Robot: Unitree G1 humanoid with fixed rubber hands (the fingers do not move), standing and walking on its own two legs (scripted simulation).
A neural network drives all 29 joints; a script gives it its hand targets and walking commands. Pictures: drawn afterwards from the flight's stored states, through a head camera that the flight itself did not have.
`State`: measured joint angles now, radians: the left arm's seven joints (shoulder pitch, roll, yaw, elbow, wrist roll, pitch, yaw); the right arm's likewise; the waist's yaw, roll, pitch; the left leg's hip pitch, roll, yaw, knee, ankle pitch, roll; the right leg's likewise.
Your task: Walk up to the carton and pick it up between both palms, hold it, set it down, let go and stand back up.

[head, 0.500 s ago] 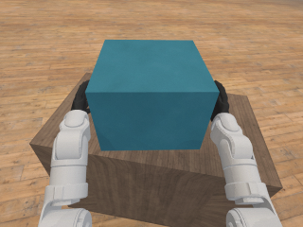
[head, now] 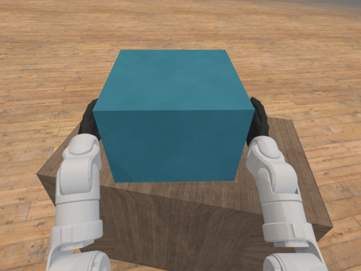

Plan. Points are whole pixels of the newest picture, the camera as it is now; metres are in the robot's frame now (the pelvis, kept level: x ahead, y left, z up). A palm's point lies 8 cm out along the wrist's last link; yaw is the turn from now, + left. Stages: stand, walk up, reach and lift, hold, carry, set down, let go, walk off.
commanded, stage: hold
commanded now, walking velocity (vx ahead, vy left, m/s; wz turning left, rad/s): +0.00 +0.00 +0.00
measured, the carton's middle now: (174, 111) +0.41 +0.01 +0.19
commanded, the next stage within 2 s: none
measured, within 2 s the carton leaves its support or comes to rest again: neither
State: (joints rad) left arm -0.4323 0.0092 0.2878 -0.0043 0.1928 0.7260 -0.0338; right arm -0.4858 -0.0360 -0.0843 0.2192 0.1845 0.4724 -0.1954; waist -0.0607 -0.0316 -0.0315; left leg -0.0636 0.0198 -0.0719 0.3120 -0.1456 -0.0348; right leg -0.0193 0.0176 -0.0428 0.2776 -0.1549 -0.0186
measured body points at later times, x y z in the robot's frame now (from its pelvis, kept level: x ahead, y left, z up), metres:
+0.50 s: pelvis -0.01 +0.01 +0.00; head -0.05 +0.03 +0.45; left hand +0.37 +0.20 +0.17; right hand +0.36 -0.15 +0.18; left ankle +0.02 +0.14 -0.75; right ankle +0.01 -0.11 -0.75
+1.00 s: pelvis +0.01 +0.01 +0.00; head -0.03 +0.02 +0.45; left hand +0.36 +0.19 +0.16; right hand +0.36 -0.16 +0.17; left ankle +0.02 +0.14 -0.75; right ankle +0.01 -0.11 -0.75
